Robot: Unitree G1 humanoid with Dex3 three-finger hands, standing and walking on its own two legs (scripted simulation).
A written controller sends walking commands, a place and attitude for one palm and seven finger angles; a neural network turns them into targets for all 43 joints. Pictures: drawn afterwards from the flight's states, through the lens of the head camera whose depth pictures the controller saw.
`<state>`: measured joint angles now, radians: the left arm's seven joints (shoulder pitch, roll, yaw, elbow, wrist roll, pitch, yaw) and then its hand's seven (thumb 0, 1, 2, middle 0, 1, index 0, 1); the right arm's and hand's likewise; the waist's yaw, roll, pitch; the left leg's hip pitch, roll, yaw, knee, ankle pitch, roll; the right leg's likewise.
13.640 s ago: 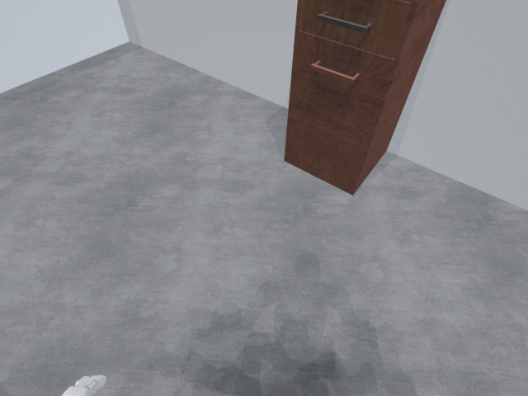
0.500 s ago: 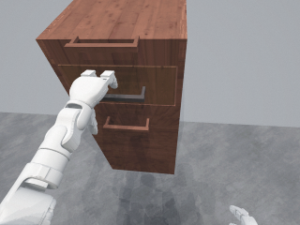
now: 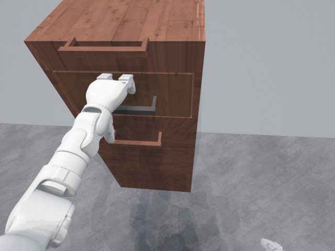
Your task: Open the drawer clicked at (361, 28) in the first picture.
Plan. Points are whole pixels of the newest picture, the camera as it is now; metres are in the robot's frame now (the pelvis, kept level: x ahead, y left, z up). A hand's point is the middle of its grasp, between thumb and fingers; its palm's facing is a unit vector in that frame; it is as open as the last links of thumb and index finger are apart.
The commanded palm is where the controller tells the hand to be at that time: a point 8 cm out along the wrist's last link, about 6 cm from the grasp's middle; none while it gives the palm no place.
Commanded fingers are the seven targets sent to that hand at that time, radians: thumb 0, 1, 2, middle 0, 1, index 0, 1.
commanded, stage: move the hooked fingers above the handle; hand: left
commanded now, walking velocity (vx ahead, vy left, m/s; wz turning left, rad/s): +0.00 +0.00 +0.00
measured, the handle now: (124, 104) +0.49 +0.16 +0.04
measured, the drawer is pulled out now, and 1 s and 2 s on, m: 0.00 0.00 0.00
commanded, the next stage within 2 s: lower the fingers behind the handle in 0.84 s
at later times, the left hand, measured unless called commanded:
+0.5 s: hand (113, 106) +0.44 +0.17 +0.09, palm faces +0.00 -0.02 -1.00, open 13.9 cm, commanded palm +0.42 +0.19 +0.16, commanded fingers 0.00 -0.50 0.30 -0.30 -1.20 -0.30 -1.20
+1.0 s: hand (114, 103) +0.45 +0.17 +0.10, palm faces +0.02 -0.02 -1.00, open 13.9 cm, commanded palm +0.43 +0.18 +0.15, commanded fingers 0.00 -0.50 0.30 -0.30 -1.20 -0.30 -1.20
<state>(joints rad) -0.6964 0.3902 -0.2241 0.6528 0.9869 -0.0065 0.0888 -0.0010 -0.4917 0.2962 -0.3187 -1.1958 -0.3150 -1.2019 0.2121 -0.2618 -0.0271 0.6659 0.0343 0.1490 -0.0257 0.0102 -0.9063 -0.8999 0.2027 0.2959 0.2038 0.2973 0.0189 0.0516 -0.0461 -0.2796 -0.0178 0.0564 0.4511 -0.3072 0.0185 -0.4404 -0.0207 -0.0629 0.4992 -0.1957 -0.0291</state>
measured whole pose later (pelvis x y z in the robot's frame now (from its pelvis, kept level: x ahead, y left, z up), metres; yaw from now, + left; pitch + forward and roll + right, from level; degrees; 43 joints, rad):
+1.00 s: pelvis +0.00 +0.00 +0.00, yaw -1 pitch +9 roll +1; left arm -0.76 0.40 -0.18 0.76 1.01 -0.05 0.15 0.00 -0.49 0.30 -0.32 -1.20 -0.32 -1.20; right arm 0.24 -0.26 -0.03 0.68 0.03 0.14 -0.03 0.01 -0.91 -0.90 0.20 0.30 0.20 0.30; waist 0.00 0.05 -0.06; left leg -0.32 -0.02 0.07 0.48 -0.31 0.02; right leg -0.48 -0.02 -0.05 0.51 -0.19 -0.03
